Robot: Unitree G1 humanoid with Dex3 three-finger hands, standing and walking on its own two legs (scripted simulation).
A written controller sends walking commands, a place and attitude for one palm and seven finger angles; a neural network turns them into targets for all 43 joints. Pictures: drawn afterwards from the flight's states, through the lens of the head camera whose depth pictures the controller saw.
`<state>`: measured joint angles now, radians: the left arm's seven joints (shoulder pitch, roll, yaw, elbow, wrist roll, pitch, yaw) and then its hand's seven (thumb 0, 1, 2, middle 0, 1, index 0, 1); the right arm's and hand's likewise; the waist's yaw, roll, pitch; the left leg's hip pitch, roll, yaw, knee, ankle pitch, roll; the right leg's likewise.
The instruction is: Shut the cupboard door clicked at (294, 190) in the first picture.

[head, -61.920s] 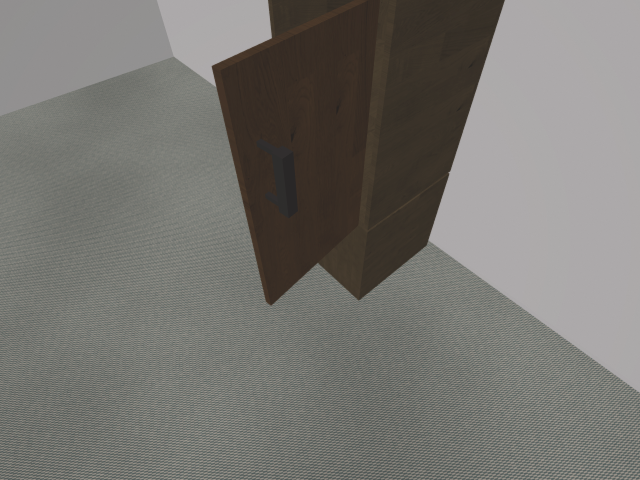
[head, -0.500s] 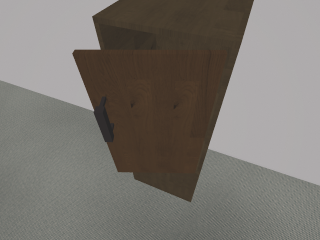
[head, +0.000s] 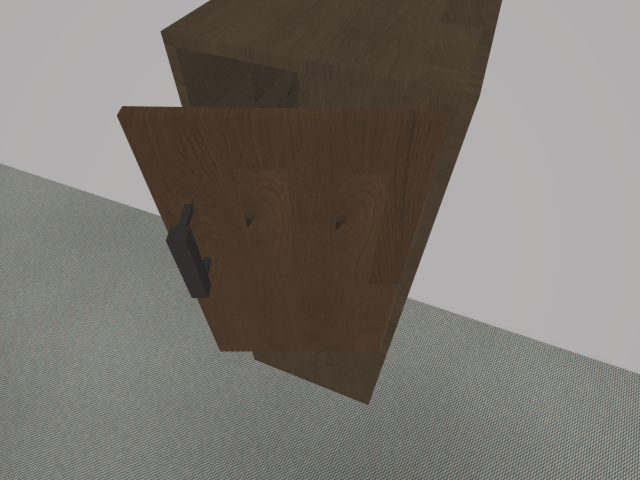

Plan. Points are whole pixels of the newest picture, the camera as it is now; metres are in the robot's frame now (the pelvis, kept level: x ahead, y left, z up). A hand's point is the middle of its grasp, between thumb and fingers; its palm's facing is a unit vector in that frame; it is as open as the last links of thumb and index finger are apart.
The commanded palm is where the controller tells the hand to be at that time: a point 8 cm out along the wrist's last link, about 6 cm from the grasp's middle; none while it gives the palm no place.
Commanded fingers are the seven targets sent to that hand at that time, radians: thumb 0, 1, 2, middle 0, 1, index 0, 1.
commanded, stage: come to a stop and stand still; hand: left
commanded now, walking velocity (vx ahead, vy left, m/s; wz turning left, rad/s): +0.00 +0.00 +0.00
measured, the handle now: (194, 252) +0.39 +0.20 +0.05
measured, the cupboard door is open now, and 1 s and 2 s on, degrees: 22 22 22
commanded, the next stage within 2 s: look again from close up in 0.12 s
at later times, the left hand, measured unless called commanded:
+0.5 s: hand out of the picture +0.01 +0.16 -0.18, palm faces +0.02 -0.98 -0.19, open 7.3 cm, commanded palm none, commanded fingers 0.00 0.90 0.90 -0.20 -0.30 -0.20 -0.30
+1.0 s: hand out of the picture +0.02 +0.15 -0.18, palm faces +0.03 -0.98 -0.21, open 7.3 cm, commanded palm none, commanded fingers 0.00 0.90 0.90 -0.20 -0.30 -0.20 -0.30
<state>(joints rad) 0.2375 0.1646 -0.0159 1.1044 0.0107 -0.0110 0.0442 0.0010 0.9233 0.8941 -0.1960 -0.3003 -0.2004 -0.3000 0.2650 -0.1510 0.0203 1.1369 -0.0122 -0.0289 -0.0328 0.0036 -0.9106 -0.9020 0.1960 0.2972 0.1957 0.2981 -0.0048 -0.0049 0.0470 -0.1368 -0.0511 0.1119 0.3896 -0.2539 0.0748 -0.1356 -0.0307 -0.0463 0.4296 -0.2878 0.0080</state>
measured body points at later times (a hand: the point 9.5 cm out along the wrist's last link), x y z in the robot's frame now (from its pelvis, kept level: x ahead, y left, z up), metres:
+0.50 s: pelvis +0.01 -0.01 +0.00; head +0.04 +0.00 +0.45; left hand +0.01 +0.21 -0.16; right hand +0.02 -0.23 -0.16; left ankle -0.02 +0.07 -0.74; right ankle -0.04 -0.12 -0.74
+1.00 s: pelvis +0.01 -0.02 +0.00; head +0.04 -0.02 +0.45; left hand +0.02 +0.20 -0.16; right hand +0.02 -0.25 -0.16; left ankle -0.02 +0.07 -0.74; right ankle -0.04 -0.12 -0.74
